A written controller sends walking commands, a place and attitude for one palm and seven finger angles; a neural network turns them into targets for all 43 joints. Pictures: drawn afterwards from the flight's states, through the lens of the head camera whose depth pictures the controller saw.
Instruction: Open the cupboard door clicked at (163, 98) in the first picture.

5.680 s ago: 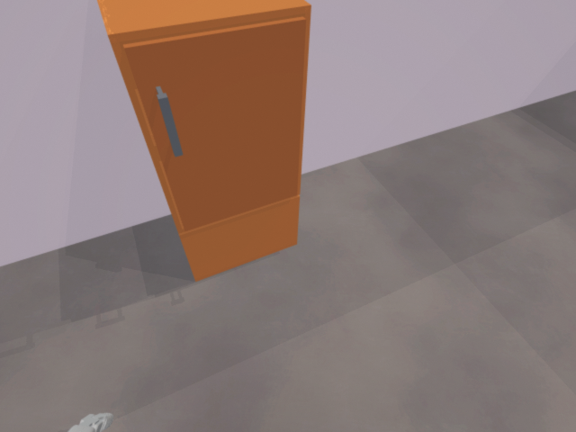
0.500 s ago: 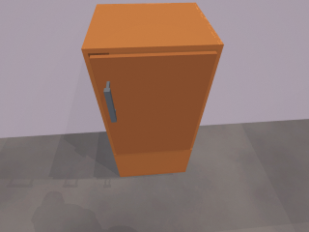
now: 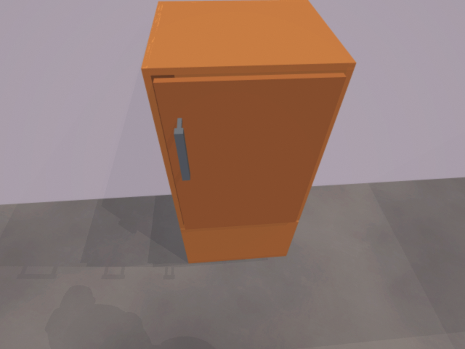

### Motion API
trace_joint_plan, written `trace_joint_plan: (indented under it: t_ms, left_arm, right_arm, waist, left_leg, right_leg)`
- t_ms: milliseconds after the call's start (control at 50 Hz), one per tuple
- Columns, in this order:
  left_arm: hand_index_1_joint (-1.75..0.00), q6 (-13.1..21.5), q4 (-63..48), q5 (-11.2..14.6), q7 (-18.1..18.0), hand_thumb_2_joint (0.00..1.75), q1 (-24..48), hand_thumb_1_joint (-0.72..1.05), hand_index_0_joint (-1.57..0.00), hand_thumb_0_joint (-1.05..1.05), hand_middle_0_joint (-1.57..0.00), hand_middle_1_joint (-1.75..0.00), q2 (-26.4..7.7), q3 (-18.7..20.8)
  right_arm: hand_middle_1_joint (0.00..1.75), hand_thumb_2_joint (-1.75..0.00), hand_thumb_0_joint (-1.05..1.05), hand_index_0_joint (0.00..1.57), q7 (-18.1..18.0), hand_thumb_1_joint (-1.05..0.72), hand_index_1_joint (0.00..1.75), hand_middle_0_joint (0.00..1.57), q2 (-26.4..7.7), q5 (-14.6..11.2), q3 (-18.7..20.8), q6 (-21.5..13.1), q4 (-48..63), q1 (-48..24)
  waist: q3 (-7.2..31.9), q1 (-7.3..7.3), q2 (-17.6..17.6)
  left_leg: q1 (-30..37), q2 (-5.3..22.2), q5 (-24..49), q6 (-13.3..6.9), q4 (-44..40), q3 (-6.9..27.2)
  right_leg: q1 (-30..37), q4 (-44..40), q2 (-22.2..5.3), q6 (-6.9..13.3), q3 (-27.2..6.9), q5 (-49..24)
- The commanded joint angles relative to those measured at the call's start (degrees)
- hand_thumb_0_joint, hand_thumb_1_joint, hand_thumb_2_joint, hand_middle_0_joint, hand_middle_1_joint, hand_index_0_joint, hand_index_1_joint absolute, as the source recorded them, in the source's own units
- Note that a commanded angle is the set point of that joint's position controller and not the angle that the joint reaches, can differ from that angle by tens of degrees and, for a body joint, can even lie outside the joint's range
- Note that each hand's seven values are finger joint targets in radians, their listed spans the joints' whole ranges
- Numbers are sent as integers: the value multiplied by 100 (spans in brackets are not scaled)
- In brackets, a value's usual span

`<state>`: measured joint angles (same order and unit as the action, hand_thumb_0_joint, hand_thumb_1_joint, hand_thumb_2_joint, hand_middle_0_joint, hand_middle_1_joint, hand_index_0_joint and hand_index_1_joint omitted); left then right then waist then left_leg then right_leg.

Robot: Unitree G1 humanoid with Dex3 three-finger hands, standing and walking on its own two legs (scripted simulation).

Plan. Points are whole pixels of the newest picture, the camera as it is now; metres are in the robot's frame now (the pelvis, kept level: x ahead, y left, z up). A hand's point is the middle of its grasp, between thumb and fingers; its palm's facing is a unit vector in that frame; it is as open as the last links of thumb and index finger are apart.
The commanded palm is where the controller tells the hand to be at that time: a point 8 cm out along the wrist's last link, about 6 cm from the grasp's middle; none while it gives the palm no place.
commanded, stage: raise the hand with hooked fingers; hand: left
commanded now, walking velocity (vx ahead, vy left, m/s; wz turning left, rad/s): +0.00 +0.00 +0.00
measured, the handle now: (183, 150) +0.55 +0.16 -0.01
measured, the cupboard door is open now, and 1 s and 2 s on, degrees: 0 0 0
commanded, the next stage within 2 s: none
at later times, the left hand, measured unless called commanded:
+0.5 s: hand (128, 344) +0.15 +0.19 -0.08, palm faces +0.20 -0.98 +0.00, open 8.7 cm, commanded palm +0.13 +0.25 -0.05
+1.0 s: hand (113, 298) +0.20 +0.22 -0.03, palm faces +0.14 -0.99 -0.07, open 11.7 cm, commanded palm +0.17 +0.27 -0.02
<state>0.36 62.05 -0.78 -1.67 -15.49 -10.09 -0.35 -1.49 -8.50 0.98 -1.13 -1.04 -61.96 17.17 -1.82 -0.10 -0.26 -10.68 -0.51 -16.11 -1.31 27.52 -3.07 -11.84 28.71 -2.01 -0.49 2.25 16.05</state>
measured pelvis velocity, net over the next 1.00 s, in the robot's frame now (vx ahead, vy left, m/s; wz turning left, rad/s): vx -0.03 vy -0.02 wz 0.02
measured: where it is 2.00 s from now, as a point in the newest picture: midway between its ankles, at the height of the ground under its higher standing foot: outside the picture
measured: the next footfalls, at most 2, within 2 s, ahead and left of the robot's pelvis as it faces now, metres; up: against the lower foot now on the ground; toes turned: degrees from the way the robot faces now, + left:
none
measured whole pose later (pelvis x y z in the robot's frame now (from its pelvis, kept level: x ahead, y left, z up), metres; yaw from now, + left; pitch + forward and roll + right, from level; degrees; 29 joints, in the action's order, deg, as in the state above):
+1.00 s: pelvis -0.03 -0.02 -0.08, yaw +1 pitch +15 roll -1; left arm 24.2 9.8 19.0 16.8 -15.2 -15.4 18.1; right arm -3.9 -15.4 -1.5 1.3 -12.4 -35.0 17.7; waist 7.2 1.0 1.3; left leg -49.4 2.1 -28.6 0.3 63.3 0.4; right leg -48.4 61.6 -0.9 1.6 5.1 27.9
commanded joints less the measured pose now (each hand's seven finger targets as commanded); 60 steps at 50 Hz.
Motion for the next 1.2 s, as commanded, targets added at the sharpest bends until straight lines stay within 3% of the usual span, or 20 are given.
trace_joint_plan:
  t_ms: [0, 20, 40, 60, 80, 100, 120, 140, 180, 220, 280, 300, 360, 420, 500, 540, 580, 700, 920, 1180]
  left_arm:
    - [-30, 77, -161, -1, -31, 90, -347, 90, -20, 0, -20, -30, -481, 113]
    - [-30, 82, -150, 2, -34, 90, -318, 90, -20, 0, -20, -30, -505, 115]
    - [-30, 144, 64, -33, -267, 90, -774, 90, -20, 0, -20, -30, -569, 90]
    - [-32, 1396, -9092, 1015, -352, 89, 3732, 88, -20, 0, -20, -32, -2088, 1138]
    - [-33, 1107, -7547, 511, -619, 88, 788, 85, -20, 0, -20, -33, -1666, 974]
    - [-34, 333, -6485, 735, -765, 87, -846, 83, -21, 0, -21, -34, -237, 201]
    - [-36, 309, -6225, 890, -678, 86, -689, 81, -21, 0, -21, -36, 276, 71]
    - [-37, 645, -6405, 912, -618, 85, -97, 78, -21, 0, -21, -37, -209, 506]
    - [-40, 1413, -5526, 978, -253, 83, -1214, 74, -21, 0, -21, -40, -178, 1001]
    - [-43, 2347, -5066, 1161, 352, 81, -2235, 69, -22, 0, -22, -43, 123, 1129]
    - [-48, 3839, -5250, 1517, 1415, 78, -2189, 62, -22, 0, -22, -48, -87, 1424]
    - [-50, 3880, -5028, 1597, 1640, 77, -2389, 60, -22, 0, -22, -50, -352, 1745]
    - [-54, 3382, -6141, 1921, 1929, 74, -1560, 53, -23, 0, -23, -54, -597, 1726]
    - [-58, 3147, -7421, 1900, 1686, 71, -493, 46, -23, 0, -23, -58, -910, 1811]
    - [-64, 3378, -8421, 1681, 1429, 67, 415, 36, -24, 0, -24, -64, -1065, 1537]
    - [-68, 3337, -8032, 1681, 1529, 65, 221, 32, -24, 0, -24, -68, -1032, 1535]
    - [-70, 3129, -7563, 1766, 1724, 63, 189, 27, -25, 0, -25, -70, -1162, 1660]
    - [-80, 2077, -6502, 2173, 2015, 57, -304, 13, -25, 0, -25, -80, -1530, 2477]
    - [-96, 2828, -6285, 2065, 1851, 46, 403, -13, -27, 0, -27, -96, -1473, 2297]
    - [-115, 2604, -6170, 2041, 1808, 33, 951, -43, -29, 0, -29, -115, -1728, 2458]
  right_arm:
    - [30, -90, 0, 20, -40, -90, 30, 20, -630, -12, 118, -143, 144, 213]
    - [30, -90, 0, 20, -41, -90, 30, 20, -643, -14, 117, -148, 120, 200]
    - [30, -90, 0, 20, 7, -90, 30, 20, -816, -103, 167, -128, 452, -329]
    - [30, -90, 0, 20, -189, -90, 30, 20, -1693, -331, 367, -1006, 2371, -173]
    - [30, -90, 0, 20, -395, -90, 30, 20, -1146, -248, 221, -1523, 2056, -573]
    - [30, -90, 0, 20, -368, -90, 30, 20, -872, -357, 298, -1655, 1991, -669]
    - [30, -90, 0, 20, -345, -90, 30, 20, -948, -358, 337, -1657, 1889, -479]
    - [30, -90, 0, 20, -294, -90, 30, 20, -1173, -294, 456, -1705, 2241, -669]
    - [30, -90, 0, 20, -194, -90, 30, 20, -1212, -110, 583, -1687, 2557, -719]
    - [30, -90, 0, 20, 4, -90, 30, 20, -1118, -78, 655, -1700, 2913, -884]
    - [30, -90, 0, 20, 239, -90, 30, 20, -1162, -37, 784, -1685, 3310, -1138]
    - [30, -90, 0, 20, 284, -90, 30, 20, -1190, -78, 828, -1618, 3475, -1066]
    - [30, -90, 0, 20, 177, -90, 30, 20, -1292, -196, 749, -1502, 4169, -1239]
    - [30, -90, 0, 20, 17, -90, 30, 20, -1262, -194, 712, -1425, 4280, -891]
    - [30, -90, 0, 20, -170, -90, 30, 20, -1222, -118, 567, -1413, 4059, -587]
    - [30, -90, 0, 20, -229, -90, 30, 20, -1186, -148, 535, -1459, 3871, -566]
    - [30, -90, 0, 20, -270, -90, 30, 20, -1222, -196, 481, -1476, 3780, -629]
    - [30, -90, 0, 20, -313, -90, 30, 20, -1158, -311, 411, -1374, 3827, -838]
    - [30, -90, 0, 20, -272, -90, 30, 20, -1344, -259, 467, -1550, 3688, -496]
    - [30, -90, 0, 20, -272, -90, 30, 20, -1445, -248, 390, -1380, 3732, -320]
  waist:
    - [-94, -58, 176]
    - [-56, -58, 176]
    - [-218, -233, -306]
    - [2800, 520, 997]
    - [2668, -88, 1584]
    - [1577, 91, 1097]
    - [571, 244, 372]
    - [-68, 325, 76]
    - [182, 38, -795]
    - [729, -373, -847]
    - [1318, -469, -578]
    - [1391, -591, -192]
    - [2095, -467, 50]
    - [2260, -134, 254]
    - [2288, 285, 546]
    - [2241, 318, 507]
    - [2183, 293, 449]
    - [2426, -170, 17]
    - [2040, -46, 98]
    - [2070, 2, 549]
  left_leg:
    - [-272, 659, 1039, -142, -717, 623]
    - [-254, 650, 1168, -135, -673, 606]
    - [-427, 760, 1689, 42, 386, 397]
    - [1069, 123, 2213, 52, -234, 403]
    - [1470, 390, 2931, 128, -305, 416]
    - [509, 352, 2377, 346, -429, 493]
    - [-115, 289, 1749, 259, -298, 489]
    - [-726, 170, 1040, 199, 45, 607]
    - [-1582, 90, 453, 190, 693, 517]
    - [-2169, 14, 635, 273, 1444, 333]
    - [-3212, -74, 497, 310, 2564, 210]
    - [-3362, -115, 483, 286, 2695, 159]
    - [-3666, -209, -98, 138, 2978, -2]
    - [-3621, -63, -331, 40, 3183, 226]
    - [-3479, 54, -82, -68, 3568, 392]
    - [-3584, 85, -147, -58, 3624, 408]
    - [-3803, 77, -302, -45, 3605, 417]
    - [-3910, 31, -57, -6, 3267, 418]
    - [-3467, 23, -235, -30, 2710, 410]
    - [-2620, 60, 288, 50, 2221, 495]
  right_leg:
    - [160, -381, -348, 220, -351, -752]
    - [199, -365, -368, 216, -351, -852]
    - [-16, -548, -645, 167, -644, -2491]
    - [344, 27, -15, 282, -115, -2236]
    - [30, 396, 159, 340, -14, -943]
    - [-539, 482, 174, 213, 315, -82]
    - [-933, 403, 179, 161, 384, -117]
    - [-1335, 315, 177, 157, 444, -106]
    - [-1830, 735, 246, 174, 596, 186]
    - [-2154, 1541, 279, 244, 563, 37]
    - [-2743, 2639, 255, 283, 306, -322]
    - [-2723, 2800, 222, 321, 165, -393]
    - [-2675, 2727, 166, 226, -221, 264]
    - [-3020, 2664, 240, 168, -296, 707]
    - [-3278, 2680, 283, 178, -394, 318]
    - [-3258, 2613, 269, 161, -405, 404]
    - [-3125, 2489, 250, 129, -461, 641]
    - [-2090, 2065, 105, 35, -701, 550]
    - [-2609, 2070, 157, 107, -300, 952]
    - [-2504, 2126, 294, 168, 174, 18]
